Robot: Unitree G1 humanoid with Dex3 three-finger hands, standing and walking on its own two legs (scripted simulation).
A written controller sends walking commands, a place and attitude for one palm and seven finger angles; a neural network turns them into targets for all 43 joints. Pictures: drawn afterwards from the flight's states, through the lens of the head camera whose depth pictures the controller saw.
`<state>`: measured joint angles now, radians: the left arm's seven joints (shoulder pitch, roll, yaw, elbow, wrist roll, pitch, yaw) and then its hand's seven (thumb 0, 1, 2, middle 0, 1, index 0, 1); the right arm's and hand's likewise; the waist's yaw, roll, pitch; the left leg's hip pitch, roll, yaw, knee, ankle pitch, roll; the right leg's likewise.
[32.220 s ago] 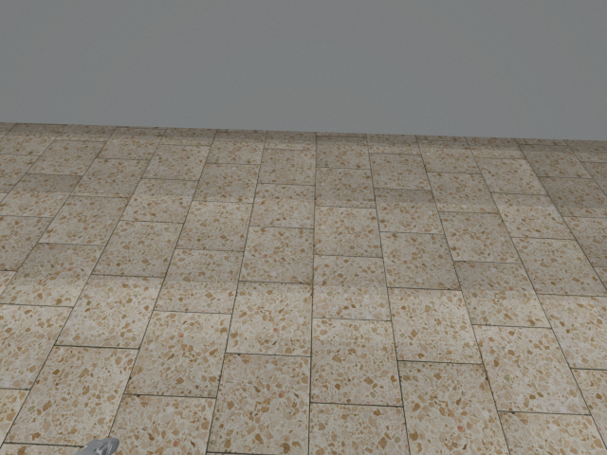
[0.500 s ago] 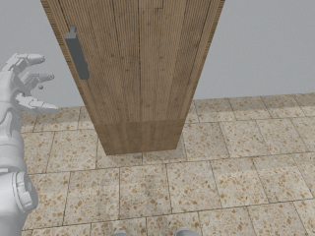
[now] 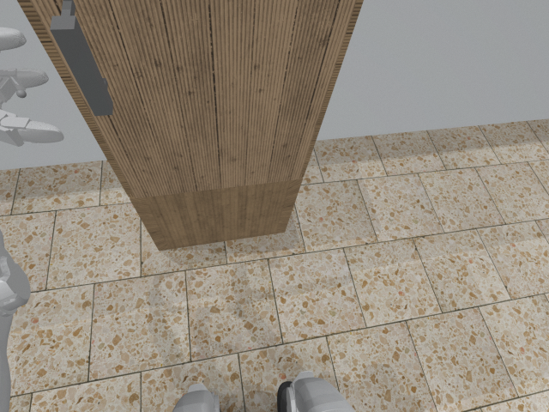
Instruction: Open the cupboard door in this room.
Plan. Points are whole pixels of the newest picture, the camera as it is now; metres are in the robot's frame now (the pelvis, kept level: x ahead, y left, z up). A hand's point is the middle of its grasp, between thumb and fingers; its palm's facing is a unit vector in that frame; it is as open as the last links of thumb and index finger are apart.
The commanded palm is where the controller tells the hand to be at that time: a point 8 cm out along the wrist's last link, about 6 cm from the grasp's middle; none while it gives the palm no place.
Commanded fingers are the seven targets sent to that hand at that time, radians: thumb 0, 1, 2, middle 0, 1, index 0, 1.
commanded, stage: move the hooked fingers beside the handle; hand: left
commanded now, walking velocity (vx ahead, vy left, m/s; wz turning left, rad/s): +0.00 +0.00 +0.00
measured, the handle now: (87, 60) +0.58 +0.22 +0.12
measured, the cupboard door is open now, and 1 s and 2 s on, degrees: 0 0 0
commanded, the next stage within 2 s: slide the fingers in behind the handle in 0.82 s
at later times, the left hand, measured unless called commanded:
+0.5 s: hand (26, 90) +0.53 +0.28 +0.11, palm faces +0.08 -1.00 +0.00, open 14.0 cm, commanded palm +0.50 +0.32 +0.11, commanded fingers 0.00 -0.50 0.30 -0.30 -1.20 -0.30 -1.20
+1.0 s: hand (29, 93) +0.52 +0.27 +0.12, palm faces +0.10 -0.99 -0.02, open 14.0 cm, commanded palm +0.50 +0.31 +0.11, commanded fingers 0.00 -0.50 0.30 -0.30 -1.20 -0.30 -1.20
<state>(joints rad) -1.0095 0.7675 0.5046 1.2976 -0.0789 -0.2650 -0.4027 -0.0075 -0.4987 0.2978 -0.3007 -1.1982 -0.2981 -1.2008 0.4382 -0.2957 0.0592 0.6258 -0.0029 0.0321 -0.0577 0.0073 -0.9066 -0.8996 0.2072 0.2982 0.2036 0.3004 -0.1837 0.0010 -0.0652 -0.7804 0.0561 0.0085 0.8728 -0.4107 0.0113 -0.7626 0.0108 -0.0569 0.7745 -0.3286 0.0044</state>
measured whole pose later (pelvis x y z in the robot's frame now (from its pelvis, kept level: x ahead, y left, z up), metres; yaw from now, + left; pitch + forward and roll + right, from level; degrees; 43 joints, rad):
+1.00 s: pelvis +0.01 +0.00 +0.00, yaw +0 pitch +19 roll -3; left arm -0.96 0.75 0.51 1.25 -0.08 -0.28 -0.38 -0.01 -0.50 0.30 -0.30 -1.20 -0.30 -1.20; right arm 0.43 -0.28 0.06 0.59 0.00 0.09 -0.04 0.01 -0.91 -0.90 0.21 0.30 0.20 0.30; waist -0.18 0.01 -0.08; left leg -0.79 0.07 0.00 0.89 -0.43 0.01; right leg -0.77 0.02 -0.06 0.78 -0.35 0.00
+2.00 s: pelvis +0.01 -0.01 +0.00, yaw +0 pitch +19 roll -3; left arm -0.99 0.57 0.44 1.23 -0.05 -0.30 -0.19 -0.01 -0.50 0.30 -0.30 -1.20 -0.30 -1.20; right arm 0.43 -0.27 0.04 0.62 -0.02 0.05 -0.01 0.01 -0.91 -0.90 0.21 0.30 0.20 0.30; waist -0.19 0.02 -0.09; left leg -0.78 0.06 0.01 0.88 -0.43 0.00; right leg -0.77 0.02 -0.05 0.80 -0.35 0.00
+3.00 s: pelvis +0.01 +0.00 +0.00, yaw +0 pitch +18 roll -2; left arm -0.98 0.51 0.42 1.22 -0.05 -0.33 -0.14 0.00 0.10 0.55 -0.34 -1.26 -0.34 -1.27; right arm 0.42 -0.26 0.03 0.63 -0.03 0.03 0.00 0.01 -0.91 -0.90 0.21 0.30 0.20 0.30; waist -0.18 0.02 -0.09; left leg -0.77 0.05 0.01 0.89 -0.43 0.01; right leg -0.77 0.01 -0.05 0.81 -0.35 0.00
